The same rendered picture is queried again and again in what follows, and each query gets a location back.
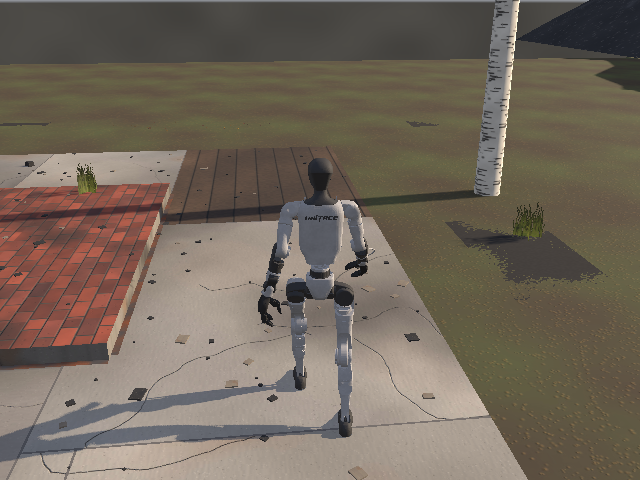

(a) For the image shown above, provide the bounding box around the robot right upper arm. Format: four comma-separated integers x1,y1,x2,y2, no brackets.
341,200,366,252

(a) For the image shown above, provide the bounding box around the robot left upper arm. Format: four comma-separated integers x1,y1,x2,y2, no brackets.
275,201,300,259

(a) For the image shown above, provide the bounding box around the robot head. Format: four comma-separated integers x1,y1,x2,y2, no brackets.
303,158,338,206

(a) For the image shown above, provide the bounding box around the left robot foot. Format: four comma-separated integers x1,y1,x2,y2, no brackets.
293,366,307,390

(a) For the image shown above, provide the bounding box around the left robot forearm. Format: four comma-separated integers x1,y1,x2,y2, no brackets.
261,243,284,297

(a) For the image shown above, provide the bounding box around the robot left hand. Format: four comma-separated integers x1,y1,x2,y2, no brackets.
258,295,282,327

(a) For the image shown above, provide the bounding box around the robot right hand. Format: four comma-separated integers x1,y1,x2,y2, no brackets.
345,260,368,277

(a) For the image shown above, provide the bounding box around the right robot forearm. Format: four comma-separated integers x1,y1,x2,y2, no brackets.
354,237,368,266

